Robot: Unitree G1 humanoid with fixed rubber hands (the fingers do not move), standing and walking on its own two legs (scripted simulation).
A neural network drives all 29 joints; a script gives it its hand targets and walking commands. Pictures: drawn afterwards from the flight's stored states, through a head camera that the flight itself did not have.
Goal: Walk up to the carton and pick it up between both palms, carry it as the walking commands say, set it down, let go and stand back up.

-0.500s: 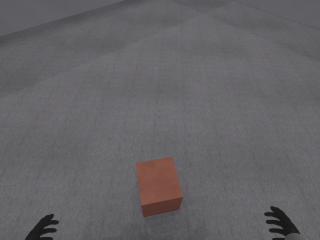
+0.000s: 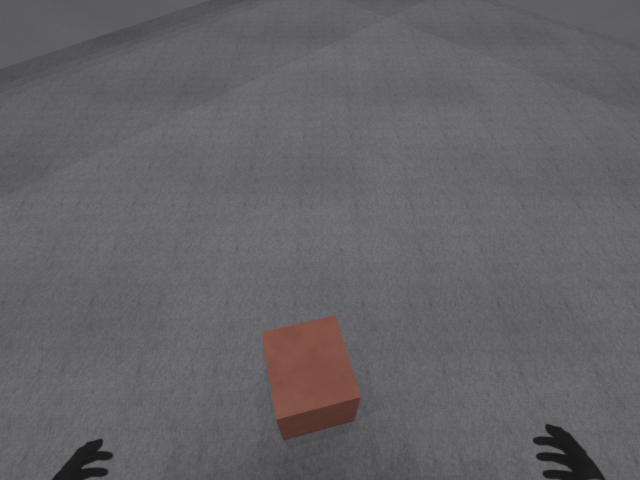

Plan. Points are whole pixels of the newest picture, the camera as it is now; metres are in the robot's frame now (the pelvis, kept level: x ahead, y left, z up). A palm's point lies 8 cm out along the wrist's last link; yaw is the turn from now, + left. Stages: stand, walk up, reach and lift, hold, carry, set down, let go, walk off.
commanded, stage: walk up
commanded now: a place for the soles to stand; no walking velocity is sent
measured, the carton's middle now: (309, 378) +0.44 +0.03 -0.65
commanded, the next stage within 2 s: reach and lift in 1.10 s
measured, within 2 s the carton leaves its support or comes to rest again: neither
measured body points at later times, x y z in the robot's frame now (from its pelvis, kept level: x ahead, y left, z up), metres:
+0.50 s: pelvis +0.01 +0.01 +0.00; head +0.03 +0.00 +0.44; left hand +0.14 +0.33 -0.10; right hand +0.11 -0.33 -0.11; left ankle -0.02 +0.12 -0.73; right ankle +0.01 -0.10 -0.73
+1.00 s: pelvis +0.01 +0.02 +0.01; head +0.01 +0.02 +0.46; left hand +0.17 +0.32 -0.09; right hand +0.09 -0.32 -0.10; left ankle -0.02 +0.13 -0.73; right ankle +0.01 -0.10 -0.73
